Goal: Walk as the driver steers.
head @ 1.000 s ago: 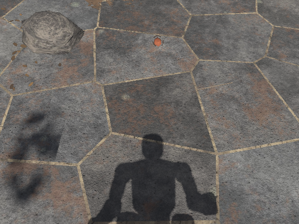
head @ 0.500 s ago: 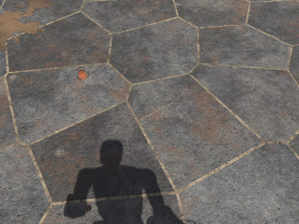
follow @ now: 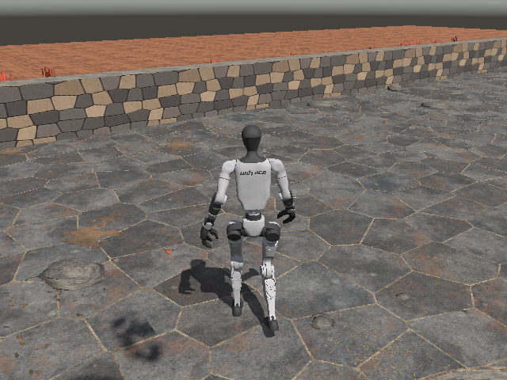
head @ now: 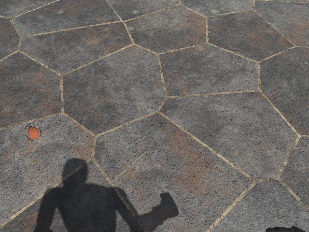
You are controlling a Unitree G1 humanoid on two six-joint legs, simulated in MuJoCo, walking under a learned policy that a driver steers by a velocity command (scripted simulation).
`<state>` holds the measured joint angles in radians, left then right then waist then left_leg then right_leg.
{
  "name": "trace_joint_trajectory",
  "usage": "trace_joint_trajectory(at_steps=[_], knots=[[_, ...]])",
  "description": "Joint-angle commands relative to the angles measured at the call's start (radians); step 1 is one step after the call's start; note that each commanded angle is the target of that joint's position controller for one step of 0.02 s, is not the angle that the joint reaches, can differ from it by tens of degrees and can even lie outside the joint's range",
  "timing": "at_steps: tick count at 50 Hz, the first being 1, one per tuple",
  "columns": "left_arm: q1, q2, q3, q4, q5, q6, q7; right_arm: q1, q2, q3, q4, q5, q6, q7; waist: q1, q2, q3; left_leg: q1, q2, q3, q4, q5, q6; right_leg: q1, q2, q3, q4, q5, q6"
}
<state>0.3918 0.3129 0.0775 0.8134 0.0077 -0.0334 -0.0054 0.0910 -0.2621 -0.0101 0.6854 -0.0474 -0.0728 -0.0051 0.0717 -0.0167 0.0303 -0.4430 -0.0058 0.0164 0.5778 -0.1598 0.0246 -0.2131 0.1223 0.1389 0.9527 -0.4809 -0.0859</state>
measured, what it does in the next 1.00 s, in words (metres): walks ahead: right foot, then left foot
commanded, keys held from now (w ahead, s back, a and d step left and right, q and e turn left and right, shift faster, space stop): w+e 0.10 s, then w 0.90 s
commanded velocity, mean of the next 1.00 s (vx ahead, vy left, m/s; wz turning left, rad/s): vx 0.50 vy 0.00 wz -0.20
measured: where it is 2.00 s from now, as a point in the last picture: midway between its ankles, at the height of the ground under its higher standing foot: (198, 127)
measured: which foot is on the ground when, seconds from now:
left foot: down 0.00-0.44, up 0.46-0.94, down 0.96-1.00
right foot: up 0.00-0.40, down 0.42-0.98, up 1.00-1.00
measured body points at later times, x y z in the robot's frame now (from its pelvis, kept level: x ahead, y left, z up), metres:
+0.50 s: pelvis +0.25 -0.05 +0.00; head +0.28 -0.07 +0.45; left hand +0.48 +0.14 -0.09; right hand +0.18 -0.30 -0.14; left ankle +0.11 +0.10 -0.66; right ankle +0.30 -0.14 -0.72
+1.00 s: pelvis +0.51 -0.07 +0.00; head +0.55 -0.06 +0.45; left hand +0.52 +0.20 -0.15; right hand +0.66 -0.33 -0.10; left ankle +0.63 +0.00 -0.73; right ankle +0.31 -0.14 -0.69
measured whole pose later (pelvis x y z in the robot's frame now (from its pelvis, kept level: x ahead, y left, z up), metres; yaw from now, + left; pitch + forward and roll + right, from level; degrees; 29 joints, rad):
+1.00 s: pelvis +0.51 -0.07 +0.00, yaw -10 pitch +1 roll -1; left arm 0.43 0.25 0.03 0.97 0.01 -0.06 0.00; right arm 0.07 -0.23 -0.03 0.78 -0.05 -0.06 0.02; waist 0.05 -0.01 0.05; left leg -0.45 0.00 0.09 0.58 -0.12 0.09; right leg -0.02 0.03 -0.03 0.67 -0.44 -0.05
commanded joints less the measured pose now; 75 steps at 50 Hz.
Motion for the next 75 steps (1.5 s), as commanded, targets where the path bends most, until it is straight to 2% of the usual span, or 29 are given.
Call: trace_joint_trajectory(at_steps=[1,3,5,13,17,19,21,22,23,24,26,28,31,37,44,46,48,49,50,51,52,54,57,60,66,70,73,74,75], knots=[[-0.036,0.084,0.007,-0.092,0.015,-0.006,-0.012,0.169,-0.111,-0.047,-0.011,0.009,0.005,-0.006,-0.097,0.054,-0.075,0.420,0.350,-0.477,-0.332,-0.258,0.145,-0.437,-0.119,-0.038,0.261,0.108,0.010],[-0.051,0.067,0.006,-0.095,0.030,0.014,-0.031,0.172,-0.093,-0.041,0.011,0.014,-0.005,-0.008,-0.077,0.130,-0.032,0.334,0.274,-0.279,-0.363,-0.050,0.108,-0.394,-0.157,-0.057,0.212,0.146,0.031],[-0.062,0.052,0.002,-0.105,0.030,0.030,-0.043,0.201,-0.101,-0.045,0.031,0.025,-0.023,0.000,-0.068,0.136,-0.039,0.324,0.266,-0.192,-0.377,0.103,0.116,-0.392,-0.160,-0.071,0.213,0.179,0.042],[-0.297,-0.007,-0.034,-0.178,0.031,0.020,-0.062,0.265,-0.118,-0.054,0.100,0.029,-0.035,0.020,-0.096,0.116,0.019,0.320,0.223,0.025,-0.439,0.211,0.130,-0.403,-0.157,-0.119,-0.160,0.401,0.065],[-0.383,0.000,-0.043,-0.205,0.032,0.011,-0.063,0.336,-0.151,-0.063,0.148,0.032,-0.020,0.017,-0.119,0.122,0.035,0.377,0.258,0.038,-0.408,0.274,0.119,-0.312,-0.150,-0.193,-0.324,0.351,0.029],[-0.358,0.012,-0.040,-0.199,0.038,0.003,-0.053,0.348,-0.171,-0.067,0.169,0.033,-0.006,0.014,-0.101,0.123,0.021,0.431,0.271,0.044,-0.326,0.443,0.112,-0.247,-0.124,-0.220,-0.380,0.278,-0.004],[-0.134,0.037,-0.022,-0.119,0.054,-0.017,-0.035,0.354,-0.160,-0.060,0.183,0.039,0.004,0.011,0.000,0.070,-0.109,0.395,0.215,0.111,-0.023,0.626,0.081,0.059,-0.069,-0.238,-0.483,0.302,-0.046],[0.042,0.104,-0.002,-0.081,0.072,-0.024,-0.020,0.341,-0.121,-0.045,0.150,0.040,0.002,0.011,0.073,-0.018,-0.236,0.219,0.175,0.133,0.246,0.347,0.057,0.311,-0.248,-0.039,-0.501,0.202,-0.090],[0.082,0.228,0.026,-0.074,0.061,-0.020,-0.006,0.409,-0.022,-0.024,0.101,0.050,0.001,0.025,0.030,-0.284,-0.331,-0.143,-0.008,0.133,0.585,-0.339,0.013,0.546,-0.537,0.459,-0.613,0.184,-0.211],[0.063,0.201,0.028,-0.076,0.017,-0.014,0.000,0.330,-0.129,-0.053,0.113,0.027,0.011,0.013,0.052,-0.130,-0.292,-0.237,0.016,-0.024,0.681,-0.353,0.027,0.497,-0.517,0.493,-0.643,0.269,-0.210],[-0.050,0.090,-0.004,-0.065,0.015,-0.022,-0.001,0.261,-0.097,-0.046,0.100,0.040,0.000,0.021,-0.023,-0.046,-0.097,-0.230,0.086,-0.040,0.616,-0.206,0.037,0.276,-0.422,0.224,-0.667,0.467,-0.160],[-0.108,0.035,-0.021,-0.058,0.008,-0.033,-0.003,0.296,-0.078,-0.044,0.127,0.021,0.022,0.027,-0.083,-0.070,-0.053,-0.126,0.113,-0.033,0.532,-0.165,0.018,0.139,-0.348,0.095,-0.725,0.523,-0.116],[-0.075,0.044,-0.018,-0.026,0.000,-0.053,-0.003,0.279,-0.056,-0.045,0.131,0.011,0.045,0.042,-0.101,-0.056,-0.033,-0.119,0.107,-0.013,0.490,-0.107,-0.002,0.097,-0.326,0.036,-0.786,0.568,-0.133],[0.008,0.050,-0.014,0.036,-0.002,-0.057,-0.005,0.042,-0.035,-0.033,0.067,0.013,0.044,0.048,-0.055,-0.042,0.046,-0.217,0.121,0.012,0.231,0.095,-0.029,0.132,-0.301,-0.047,-0.840,0.570,-0.131],[0.078,0.081,-0.010,0.105,0.011,-0.052,0.008,-0.097,-0.053,-0.030,0.016,0.018,0.033,0.043,-0.030,-0.044,0.076,-0.146,0.065,0.047,0.016,0.080,0.035,0.270,-0.347,-0.073,-0.774,0.726,-0.101],[0.052,0.098,-0.007,0.114,0.014,-0.051,0.013,-0.017,-0.069,-0.040,0.037,0.016,0.025,0.034,-0.074,-0.050,0.034,-0.010,0.016,0.070,-0.027,0.004,0.069,0.292,-0.344,-0.095,-0.656,0.965,-0.078],[0.037,0.089,-0.013,0.115,0.012,-0.046,0.013,0.281,-0.120,-0.066,0.136,-0.002,0.007,0.014,-0.195,-0.002,-0.138,0.384,0.014,0.048,-0.098,0.016,0.123,0.171,-0.268,-0.160,-0.284,0.970,-0.041],[0.082,0.013,-0.035,0.075,-0.015,-0.049,0.009,0.421,-0.226,-0.094,0.154,-0.024,0.001,0.001,-0.213,0.162,-0.277,0.670,0.290,-0.317,-0.140,-0.119,0.204,-0.118,-0.164,-0.220,0.072,0.574,0.000],[0.129,0.016,-0.026,0.082,-0.014,-0.050,0.007,0.418,-0.259,-0.103,0.166,0.008,0.013,0.010,-0.175,0.300,-0.349,0.749,0.430,-0.713,-0.295,-0.098,0.286,-0.327,-0.016,-0.142,0.310,-0.034,0.009],[0.060,0.062,-0.014,0.080,0.007,-0.044,0.010,0.307,-0.208,-0.093,0.150,0.033,0.019,0.015,-0.140,0.149,-0.202,0.629,0.390,-0.595,-0.301,-0.147,0.266,-0.403,-0.094,-0.058,0.367,0.022,-0.005],[-0.003,0.048,-0.018,0.068,0.008,-0.048,0.003,0.224,-0.136,-0.075,0.137,0.036,0.016,0.017,-0.119,0.074,-0.089,0.488,0.353,-0.462,-0.327,-0.127,0.248,-0.409,-0.137,-0.068,0.329,0.102,-0.007],[-0.028,0.017,-0.022,0.066,0.020,-0.036,-0.006,0.173,-0.068,-0.054,0.154,0.034,0.004,0.016,-0.065,0.079,-0.004,0.323,0.259,-0.292,-0.391,-0.015,0.183,-0.335,-0.200,-0.084,0.200,0.174,0.004],[-0.018,-0.012,-0.029,0.080,0.031,-0.008,-0.021,0.220,-0.072,-0.054,0.191,0.037,-0.019,0.016,-0.042,0.080,-0.012,0.277,0.224,-0.192,-0.431,0.132,0.187,-0.293,-0.209,-0.115,0.154,0.221,0.032],[-0.142,-0.012,-0.031,0.044,0.030,0.000,-0.027,0.268,-0.087,-0.058,0.223,0.041,-0.025,0.016,-0.057,0.068,0.033,0.302,0.210,-0.142,-0.481,0.128,0.196,-0.400,-0.239,-0.139,0.048,0.321,0.061],[-0.358,-0.037,-0.047,-0.017,0.019,-0.007,-0.030,0.356,-0.086,-0.054,0.272,0.040,-0.024,0.014,-0.112,0.075,0.062,0.377,0.180,-0.059,-0.474,0.243,0.173,-0.399,-0.214,-0.194,-0.260,0.481,0.076],[-0.434,-0.019,-0.044,-0.051,0.019,-0.016,-0.024,0.400,-0.097,-0.055,0.300,0.033,-0.015,0.003,-0.126,0.080,0.071,0.473,0.215,-0.106,-0.397,0.365,0.175,-0.382,-0.187,-0.187,-0.355,0.439,0.061],[-0.340,0.010,-0.031,-0.034,0.018,-0.035,-0.014,0.352,-0.125,-0.064,0.296,0.026,-0.009,-0.005,-0.067,0.090,0.030,0.484,0.221,-0.128,-0.266,0.538,0.149,-0.215,-0.143,-0.187,-0.428,0.326,0.031],[-0.209,0.026,-0.020,0.008,0.022,-0.046,-0.005,0.332,-0.126,-0.064,0.295,0.030,-0.007,-0.002,-0.007,0.065,-0.034,0.452,0.183,-0.103,-0.120,0.593,0.131,-0.043,-0.118,-0.202,-0.500,0.343,0.012],[-0.038,0.080,0.000,0.055,0.042,-0.060,0.009,0.327,-0.101,-0.057,0.282,0.038,-0.010,0.000,0.053,0.010,-0.149,0.318,0.124,-0.068,0.102,0.458,0.111,0.213,-0.201,-0.121,-0.514,0.334,-0.022]])
Velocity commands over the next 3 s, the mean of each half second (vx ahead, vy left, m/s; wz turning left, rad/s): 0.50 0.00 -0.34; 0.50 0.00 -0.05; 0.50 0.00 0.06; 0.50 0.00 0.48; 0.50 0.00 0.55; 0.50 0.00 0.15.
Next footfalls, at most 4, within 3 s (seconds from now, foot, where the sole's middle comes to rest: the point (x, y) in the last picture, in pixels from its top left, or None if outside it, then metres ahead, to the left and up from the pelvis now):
0.42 right None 0.34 -0.15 -0.76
0.96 left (170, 186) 0.67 -0.01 -0.76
1.50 right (220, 143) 0.92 -0.25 -0.76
2.04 left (179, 102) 1.18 -0.04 -0.76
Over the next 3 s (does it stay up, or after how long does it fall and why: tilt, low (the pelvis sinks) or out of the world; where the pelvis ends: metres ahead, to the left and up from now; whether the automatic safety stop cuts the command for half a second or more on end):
stays up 1.54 0.03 0.02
